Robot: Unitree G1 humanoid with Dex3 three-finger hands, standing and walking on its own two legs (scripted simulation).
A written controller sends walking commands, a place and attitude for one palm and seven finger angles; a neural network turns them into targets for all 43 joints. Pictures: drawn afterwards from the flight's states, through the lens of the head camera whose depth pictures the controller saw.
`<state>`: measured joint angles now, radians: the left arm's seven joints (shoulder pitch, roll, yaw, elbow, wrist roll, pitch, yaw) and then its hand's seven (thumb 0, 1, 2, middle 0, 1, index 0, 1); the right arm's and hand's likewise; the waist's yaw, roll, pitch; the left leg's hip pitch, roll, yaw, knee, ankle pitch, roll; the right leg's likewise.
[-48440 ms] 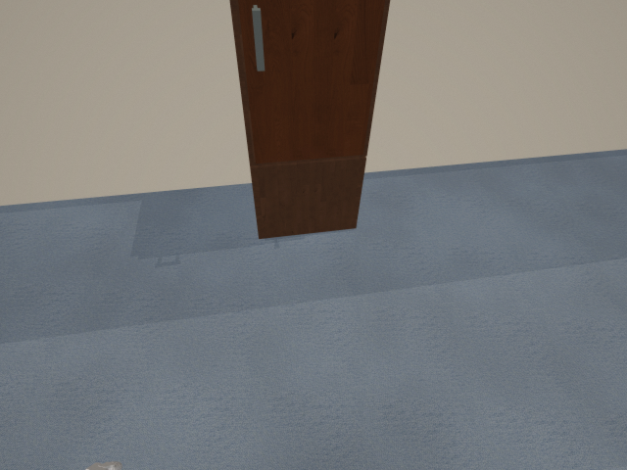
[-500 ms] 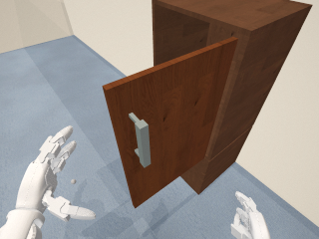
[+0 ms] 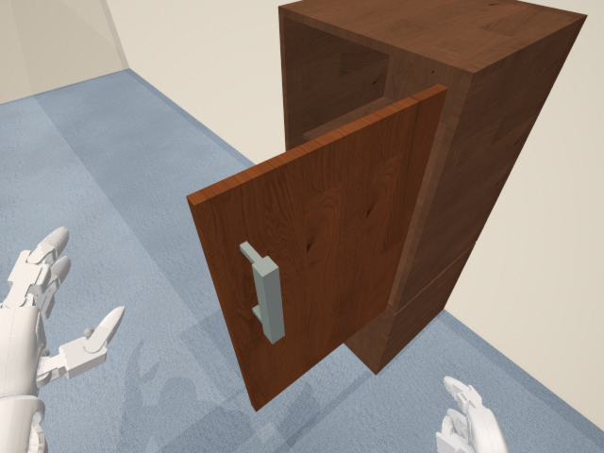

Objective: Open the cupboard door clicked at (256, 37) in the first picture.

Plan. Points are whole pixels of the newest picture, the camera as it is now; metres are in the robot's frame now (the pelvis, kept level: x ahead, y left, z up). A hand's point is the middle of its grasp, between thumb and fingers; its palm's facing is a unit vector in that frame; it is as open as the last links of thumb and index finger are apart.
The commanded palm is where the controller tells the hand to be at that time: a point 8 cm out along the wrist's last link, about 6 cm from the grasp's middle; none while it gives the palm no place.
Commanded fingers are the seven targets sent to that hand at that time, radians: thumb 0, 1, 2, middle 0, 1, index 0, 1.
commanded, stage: draw the hand back to the body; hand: left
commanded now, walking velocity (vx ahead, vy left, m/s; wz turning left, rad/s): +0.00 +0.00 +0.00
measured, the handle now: (261, 294) +0.29 +0.10 +0.08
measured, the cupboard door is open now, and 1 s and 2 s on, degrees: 88 88 88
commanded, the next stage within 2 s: step back with the hand held close in 0.50 s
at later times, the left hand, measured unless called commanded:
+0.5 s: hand (89, 324) +0.19 +0.25 +0.15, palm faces +0.45 -0.81 -0.38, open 7.4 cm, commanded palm +0.14 +0.29 +0.16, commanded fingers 0.00 0.90 0.90 -0.20 -0.30 -0.20 -0.30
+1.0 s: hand (68, 349) +0.16 +0.25 +0.14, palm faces +0.32 -0.80 -0.50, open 7.4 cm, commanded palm +0.11 +0.30 +0.17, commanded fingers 0.00 0.90 0.90 -0.20 -0.30 -0.20 -0.30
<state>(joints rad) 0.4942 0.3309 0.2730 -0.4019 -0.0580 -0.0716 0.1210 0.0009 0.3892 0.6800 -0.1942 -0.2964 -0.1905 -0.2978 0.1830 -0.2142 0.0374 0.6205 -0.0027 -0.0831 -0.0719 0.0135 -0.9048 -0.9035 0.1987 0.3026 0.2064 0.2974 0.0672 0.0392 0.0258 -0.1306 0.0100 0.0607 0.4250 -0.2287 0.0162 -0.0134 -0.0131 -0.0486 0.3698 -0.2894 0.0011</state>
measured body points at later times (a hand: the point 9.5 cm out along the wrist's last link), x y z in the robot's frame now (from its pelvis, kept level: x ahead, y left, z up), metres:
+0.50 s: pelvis +0.00 -0.02 +0.00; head -0.01 -0.03 +0.45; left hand +0.16 +0.29 +0.17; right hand +0.19 -0.24 -0.09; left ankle +0.01 +0.11 -0.74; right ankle -0.05 -0.12 -0.74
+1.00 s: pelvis -0.04 +0.00 +0.00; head -0.02 +0.00 +0.45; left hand +0.14 +0.30 +0.17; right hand +0.14 -0.25 -0.08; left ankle +0.01 +0.11 -0.74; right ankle -0.05 -0.12 -0.74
